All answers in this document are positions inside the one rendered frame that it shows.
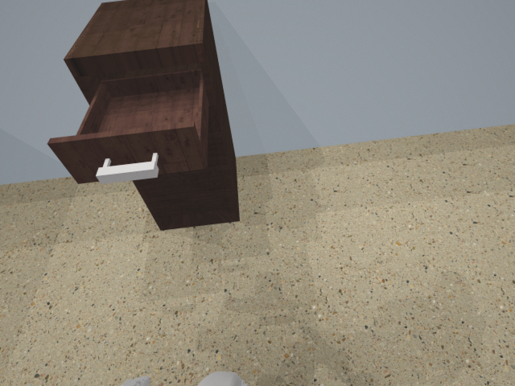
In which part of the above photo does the drawer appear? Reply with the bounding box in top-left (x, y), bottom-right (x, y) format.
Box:
top-left (47, 69), bottom-right (208, 184)

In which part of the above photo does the handle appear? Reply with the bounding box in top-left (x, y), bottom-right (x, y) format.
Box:
top-left (96, 153), bottom-right (159, 184)

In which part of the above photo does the cabinet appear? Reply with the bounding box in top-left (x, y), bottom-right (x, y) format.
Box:
top-left (64, 0), bottom-right (240, 231)

